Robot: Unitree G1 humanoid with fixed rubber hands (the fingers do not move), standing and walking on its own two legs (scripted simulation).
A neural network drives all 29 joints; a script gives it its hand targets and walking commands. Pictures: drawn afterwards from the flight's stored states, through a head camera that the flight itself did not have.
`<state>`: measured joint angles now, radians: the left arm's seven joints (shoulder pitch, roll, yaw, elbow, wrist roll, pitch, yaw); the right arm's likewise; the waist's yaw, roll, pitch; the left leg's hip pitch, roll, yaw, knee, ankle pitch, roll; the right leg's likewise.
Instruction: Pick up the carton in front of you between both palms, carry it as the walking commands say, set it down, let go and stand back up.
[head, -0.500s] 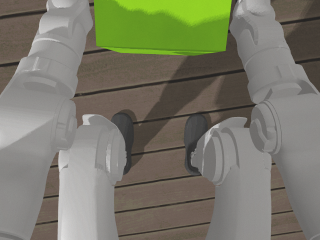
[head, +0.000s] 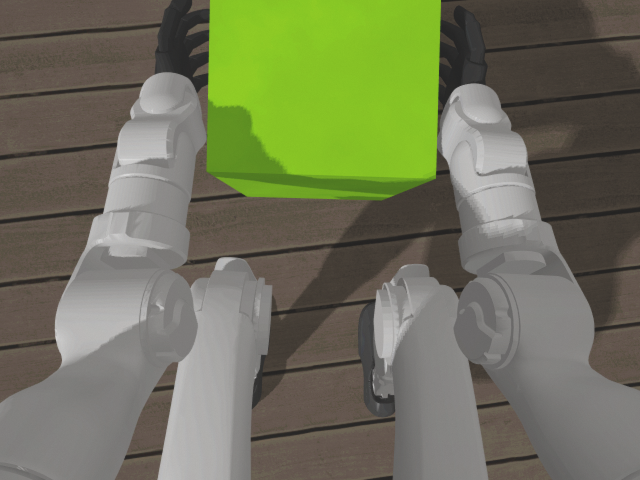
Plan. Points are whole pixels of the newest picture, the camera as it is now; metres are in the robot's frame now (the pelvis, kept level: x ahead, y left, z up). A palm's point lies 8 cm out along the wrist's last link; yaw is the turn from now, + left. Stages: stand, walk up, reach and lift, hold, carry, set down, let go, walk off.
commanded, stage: reach and lift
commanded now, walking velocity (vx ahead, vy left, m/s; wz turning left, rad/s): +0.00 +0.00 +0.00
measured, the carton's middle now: (319, 108) +0.52 +0.02 -0.14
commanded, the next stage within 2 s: none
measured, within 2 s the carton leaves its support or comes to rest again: neither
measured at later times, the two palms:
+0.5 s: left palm (98, 37) +0.48 +0.17 +0.08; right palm (554, 53) +0.48 -0.13 +0.08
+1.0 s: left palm out of the picture +0.43 +0.16 +0.24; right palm out of the picture +0.44 -0.14 +0.24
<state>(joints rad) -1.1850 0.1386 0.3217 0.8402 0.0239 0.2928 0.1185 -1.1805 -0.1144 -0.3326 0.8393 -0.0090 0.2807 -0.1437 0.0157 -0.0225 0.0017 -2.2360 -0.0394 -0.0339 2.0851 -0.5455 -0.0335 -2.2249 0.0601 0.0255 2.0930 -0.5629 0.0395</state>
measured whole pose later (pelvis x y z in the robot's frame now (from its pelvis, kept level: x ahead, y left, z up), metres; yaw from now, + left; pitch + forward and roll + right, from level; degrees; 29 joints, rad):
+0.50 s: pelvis +0.01 +0.00 +0.12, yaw +1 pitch +41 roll +0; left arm -0.93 -0.01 0.44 0.63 0.20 0.40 0.03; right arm -0.93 0.04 -0.45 0.63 -0.19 0.39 -0.06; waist 0.01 -0.02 -0.21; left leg -1.90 -0.04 -0.04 1.67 -0.48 -0.03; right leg -1.89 0.06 0.04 1.68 -0.51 0.03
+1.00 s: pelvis +0.06 +0.00 +0.27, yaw +1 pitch +26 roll +0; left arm -0.56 -0.10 0.37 0.59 0.20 0.36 0.03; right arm -0.56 0.11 -0.38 0.60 -0.19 0.35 -0.05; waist 0.00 -0.01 -0.21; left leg -1.19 -0.04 -0.05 1.18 -0.43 -0.01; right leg -1.18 0.04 0.05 1.19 -0.45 0.01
